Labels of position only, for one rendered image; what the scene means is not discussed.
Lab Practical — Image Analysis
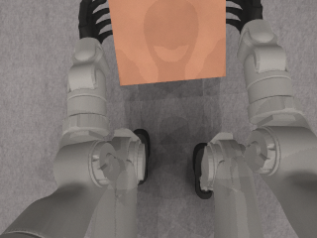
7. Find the left robot forearm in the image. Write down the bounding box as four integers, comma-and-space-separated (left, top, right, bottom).
53, 37, 110, 174

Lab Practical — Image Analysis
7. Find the carton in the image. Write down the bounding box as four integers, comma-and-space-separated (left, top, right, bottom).
108, 0, 226, 86

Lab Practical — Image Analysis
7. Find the left robot shin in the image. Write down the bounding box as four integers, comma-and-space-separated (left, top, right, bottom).
107, 128, 140, 144

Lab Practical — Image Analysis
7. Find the left robot upper arm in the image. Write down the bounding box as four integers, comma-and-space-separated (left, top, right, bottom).
0, 139, 120, 238

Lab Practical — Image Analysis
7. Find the robot left hand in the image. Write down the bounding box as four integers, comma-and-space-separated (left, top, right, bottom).
78, 0, 113, 45

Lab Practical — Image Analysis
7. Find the right robot upper arm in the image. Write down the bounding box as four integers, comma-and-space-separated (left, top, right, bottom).
244, 125, 317, 238

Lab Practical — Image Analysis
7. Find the robot right hand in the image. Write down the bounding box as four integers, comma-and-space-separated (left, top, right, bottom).
226, 0, 264, 35

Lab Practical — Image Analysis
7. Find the right robot forearm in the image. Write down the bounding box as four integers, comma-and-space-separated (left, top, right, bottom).
237, 19, 317, 137

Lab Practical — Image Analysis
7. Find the robot right foot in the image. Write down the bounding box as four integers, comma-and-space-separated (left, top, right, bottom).
192, 143, 213, 199

